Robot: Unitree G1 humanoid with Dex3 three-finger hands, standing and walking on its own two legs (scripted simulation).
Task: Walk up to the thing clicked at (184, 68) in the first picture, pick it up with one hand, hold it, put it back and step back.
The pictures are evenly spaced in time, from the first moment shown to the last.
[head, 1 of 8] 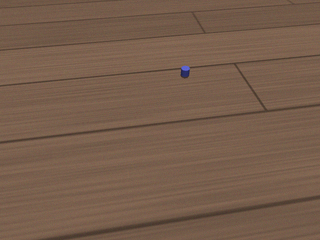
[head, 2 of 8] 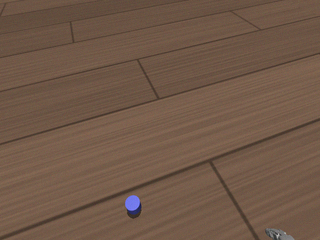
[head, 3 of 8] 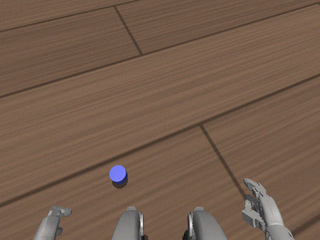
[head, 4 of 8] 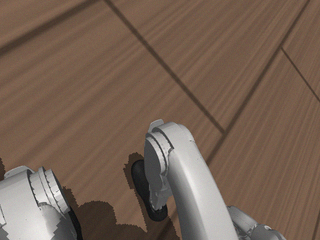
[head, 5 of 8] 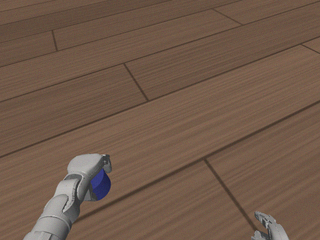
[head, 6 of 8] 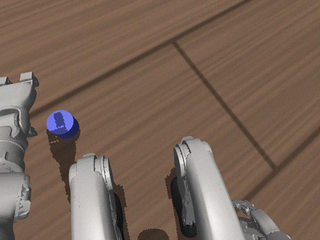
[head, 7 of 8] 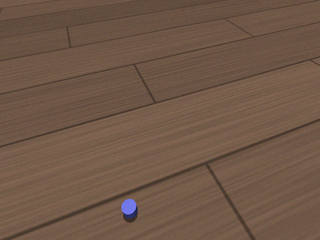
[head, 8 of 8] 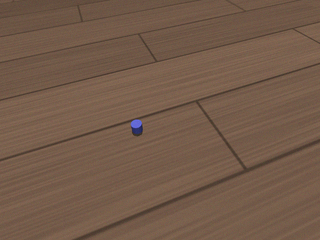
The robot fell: no
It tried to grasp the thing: yes
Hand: left
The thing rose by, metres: 0.66
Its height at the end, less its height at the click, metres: +0.00
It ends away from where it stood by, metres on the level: 0.01
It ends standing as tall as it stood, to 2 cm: yes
